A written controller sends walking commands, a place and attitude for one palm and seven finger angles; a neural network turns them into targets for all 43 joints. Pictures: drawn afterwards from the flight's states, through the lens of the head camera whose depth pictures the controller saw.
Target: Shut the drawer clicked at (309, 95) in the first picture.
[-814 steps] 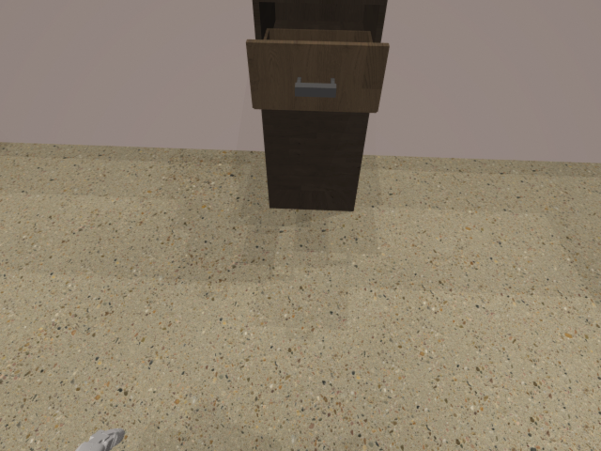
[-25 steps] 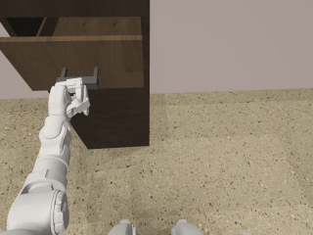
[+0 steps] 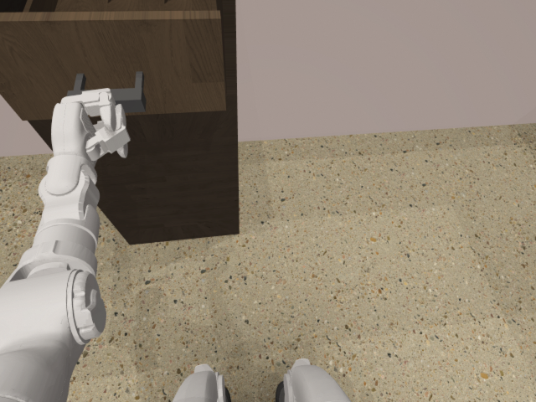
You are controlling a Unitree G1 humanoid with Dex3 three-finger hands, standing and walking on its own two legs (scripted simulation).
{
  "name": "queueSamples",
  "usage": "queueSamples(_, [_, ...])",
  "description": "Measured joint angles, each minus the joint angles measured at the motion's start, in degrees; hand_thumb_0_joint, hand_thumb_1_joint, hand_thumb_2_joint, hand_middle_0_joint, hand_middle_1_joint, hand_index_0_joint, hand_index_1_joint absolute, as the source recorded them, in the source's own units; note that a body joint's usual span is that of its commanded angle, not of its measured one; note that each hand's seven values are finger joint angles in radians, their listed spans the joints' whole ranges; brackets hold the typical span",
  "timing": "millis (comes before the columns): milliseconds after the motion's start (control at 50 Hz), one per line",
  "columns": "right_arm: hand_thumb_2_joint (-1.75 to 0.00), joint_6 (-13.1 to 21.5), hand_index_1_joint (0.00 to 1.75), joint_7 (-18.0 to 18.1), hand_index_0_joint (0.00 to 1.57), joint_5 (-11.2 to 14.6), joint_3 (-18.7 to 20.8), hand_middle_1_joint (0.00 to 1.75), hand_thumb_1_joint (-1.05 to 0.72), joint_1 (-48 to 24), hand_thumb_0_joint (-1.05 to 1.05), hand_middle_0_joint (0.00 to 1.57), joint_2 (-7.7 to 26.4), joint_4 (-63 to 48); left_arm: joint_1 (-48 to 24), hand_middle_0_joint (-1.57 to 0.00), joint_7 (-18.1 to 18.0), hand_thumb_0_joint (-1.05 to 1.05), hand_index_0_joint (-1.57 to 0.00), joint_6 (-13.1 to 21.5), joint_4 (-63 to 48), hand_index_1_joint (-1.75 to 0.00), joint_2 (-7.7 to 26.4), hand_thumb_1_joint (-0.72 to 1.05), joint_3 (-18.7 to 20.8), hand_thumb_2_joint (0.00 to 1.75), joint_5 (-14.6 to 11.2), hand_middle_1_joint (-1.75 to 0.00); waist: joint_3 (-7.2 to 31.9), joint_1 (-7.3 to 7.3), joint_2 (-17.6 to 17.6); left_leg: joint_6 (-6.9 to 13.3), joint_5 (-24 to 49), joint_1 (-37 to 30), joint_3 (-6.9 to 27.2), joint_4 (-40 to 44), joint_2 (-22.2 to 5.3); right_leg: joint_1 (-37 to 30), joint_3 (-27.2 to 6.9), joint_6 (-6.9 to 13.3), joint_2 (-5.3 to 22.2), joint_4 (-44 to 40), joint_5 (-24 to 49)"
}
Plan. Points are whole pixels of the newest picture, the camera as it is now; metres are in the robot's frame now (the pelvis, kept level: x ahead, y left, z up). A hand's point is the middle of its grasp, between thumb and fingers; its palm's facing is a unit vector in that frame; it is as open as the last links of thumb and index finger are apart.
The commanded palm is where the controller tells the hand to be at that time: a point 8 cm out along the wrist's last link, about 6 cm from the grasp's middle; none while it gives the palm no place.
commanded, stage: push the drawer shut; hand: left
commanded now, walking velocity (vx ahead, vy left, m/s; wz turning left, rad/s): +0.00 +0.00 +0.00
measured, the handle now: (109, 90) +0.58 +0.21 +0.08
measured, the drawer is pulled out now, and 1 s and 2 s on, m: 0.04 0.00 0.00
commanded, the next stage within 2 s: pull the fist back off the drawer in 0.72 s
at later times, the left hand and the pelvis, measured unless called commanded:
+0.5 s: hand (121, 105) +0.54 +0.18 +0.08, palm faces +0.05 -1.00 -0.02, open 3.1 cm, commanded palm +0.54 +0.23 +0.08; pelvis +0.00 +0.01 +0.00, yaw -1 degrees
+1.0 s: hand (117, 103) +0.55 +0.19 +0.08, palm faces +0.07 -1.00 -0.04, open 3.1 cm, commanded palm +0.55 +0.21 +0.08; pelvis -0.02 +0.01 -0.02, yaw +1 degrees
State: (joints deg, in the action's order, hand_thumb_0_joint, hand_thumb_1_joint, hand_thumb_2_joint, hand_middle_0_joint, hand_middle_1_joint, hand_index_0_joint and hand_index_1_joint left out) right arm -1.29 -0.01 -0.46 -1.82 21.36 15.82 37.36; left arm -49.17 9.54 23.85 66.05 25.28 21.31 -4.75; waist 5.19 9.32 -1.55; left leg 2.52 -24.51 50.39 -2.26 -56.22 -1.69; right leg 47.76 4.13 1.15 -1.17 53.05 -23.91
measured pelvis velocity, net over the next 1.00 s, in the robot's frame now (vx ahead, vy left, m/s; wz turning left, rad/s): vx -0.02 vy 0.01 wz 0.01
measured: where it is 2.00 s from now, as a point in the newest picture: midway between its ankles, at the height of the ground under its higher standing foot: outside the picture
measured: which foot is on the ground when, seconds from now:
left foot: down 0.00-1.00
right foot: down 0.00-1.00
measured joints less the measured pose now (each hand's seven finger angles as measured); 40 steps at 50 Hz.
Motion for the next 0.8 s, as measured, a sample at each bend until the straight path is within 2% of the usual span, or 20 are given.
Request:
queueSamples(340, [-0.9,-1.4,0.3,-0.6,0.2,-1.3,-0.6,0.3,-0.9,2.4,0.0,0.21,0.0,-0.5,-7.5,-1.4,-1.8,0.03,-1.4,-1.6,5.1,-1.6,4.4,0.78,2.5,0.87,3.0,-1.6,0.2,2.98,-0.5,0.4,-0.7,3.6,0.1,-1.3,-0.5,3.2,0.0,-0.4,-0.5,0.2,0.1])
queueSamples(480, [-0.9,-2.1,0.3,-0.9,0.2,-1.8,-0.9,0.3,-0.9,3.4,0.0,0.21,0.0,-0.2,-8.7,-1.4,-0.8,0.02,-1.39,-1.0,6.5,-1.6,5.3,0.72,3.0,0.88,3.8,-1.6,0.2,3.02,-0.7,0.5,-0.8,4.4,0.4,-1.6,-0.5,3.6,0.3,-0.5,-0.6,-0.1,0.1])
queueSamples(620, [-0.9,-1.4,0.3,-0.7,0.2,-2.1,-1.1,0.3,-0.9,3.2,0.0,0.21,0.1,0.2,-12.5,-1.4,-1.3,0.0,-1.39,-1.9,9.1,-1.6,7.2,0.62,1.8,0.87,4.6,-1.6,0.0,3.8,-0.8,0.4,-0.4,6.9,1.8,-3.0,-0.3,5.2,1.7,-0.4,-0.4,0.5,0.4])
queueSamples(800, [-0.9,0.5,0.3,-0.4,0.2,-2.5,-1.8,0.3,-0.9,2.9,0.0,0.21,0.5,1.2,-17.5,-1.4,-2.8,0.02,-1.39,-2.7,11.2,-1.6,8.5,0.59,-1.2,0.9,4.6,-1.6,-0.3,4.62,-0.9,0.5,0.4,10.8,3.1,-4.8,0.3,8.4,3.0,-0.3,0.2,2.1,0.8])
